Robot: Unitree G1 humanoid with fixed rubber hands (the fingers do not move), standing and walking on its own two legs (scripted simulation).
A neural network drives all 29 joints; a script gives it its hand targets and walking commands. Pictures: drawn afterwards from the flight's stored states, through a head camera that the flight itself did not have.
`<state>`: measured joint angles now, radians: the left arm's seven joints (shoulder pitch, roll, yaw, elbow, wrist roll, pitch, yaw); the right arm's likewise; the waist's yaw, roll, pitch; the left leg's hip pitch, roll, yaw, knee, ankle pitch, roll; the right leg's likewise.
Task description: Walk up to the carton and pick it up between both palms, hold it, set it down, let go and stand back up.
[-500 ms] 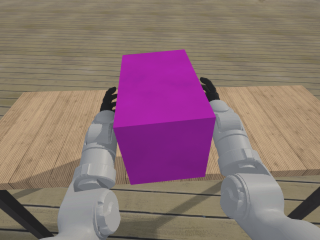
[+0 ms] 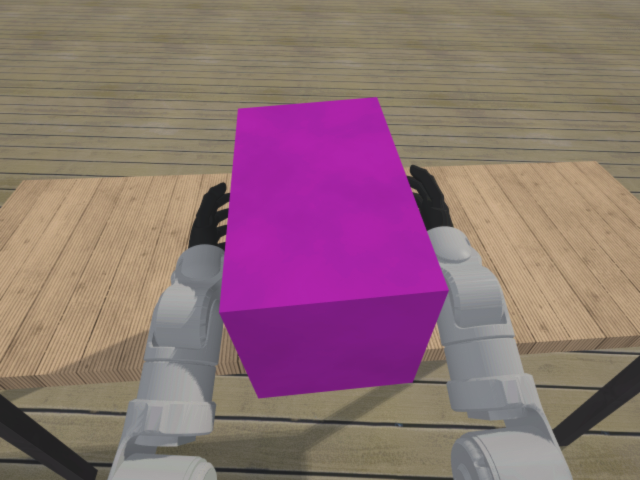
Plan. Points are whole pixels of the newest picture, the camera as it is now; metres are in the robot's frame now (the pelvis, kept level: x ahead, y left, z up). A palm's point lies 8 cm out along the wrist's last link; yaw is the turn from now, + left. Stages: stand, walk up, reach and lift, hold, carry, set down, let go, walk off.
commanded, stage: reach and lift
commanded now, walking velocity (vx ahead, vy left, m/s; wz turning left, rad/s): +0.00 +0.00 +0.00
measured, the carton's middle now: (321, 239) +0.38 +0.00 +0.16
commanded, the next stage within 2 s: hold in 0.36 s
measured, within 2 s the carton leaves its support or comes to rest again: neither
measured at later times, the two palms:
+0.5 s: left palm (184, 262) +0.34 +0.15 +0.16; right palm (425, 243) +0.34 -0.11 +0.18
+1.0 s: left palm (208, 259) +0.37 +0.14 +0.13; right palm (425, 243) +0.38 -0.13 +0.15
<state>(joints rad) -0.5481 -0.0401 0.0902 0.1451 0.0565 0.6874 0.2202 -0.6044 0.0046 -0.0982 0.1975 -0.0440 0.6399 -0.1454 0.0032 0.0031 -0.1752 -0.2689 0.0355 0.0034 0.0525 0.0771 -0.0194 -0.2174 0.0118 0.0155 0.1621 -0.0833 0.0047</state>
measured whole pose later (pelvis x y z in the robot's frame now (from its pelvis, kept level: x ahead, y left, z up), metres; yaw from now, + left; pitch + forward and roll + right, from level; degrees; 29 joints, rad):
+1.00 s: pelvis +0.00 +0.01 +0.00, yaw -1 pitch +8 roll -1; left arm -0.56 -0.04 0.10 0.23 0.04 0.64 0.24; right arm -0.61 -0.02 -0.09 0.31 -0.01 0.57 -0.14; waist -0.01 -0.01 -0.16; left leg -0.33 0.02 0.02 0.17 0.02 -0.01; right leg -0.25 0.00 0.03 0.21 -0.10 0.02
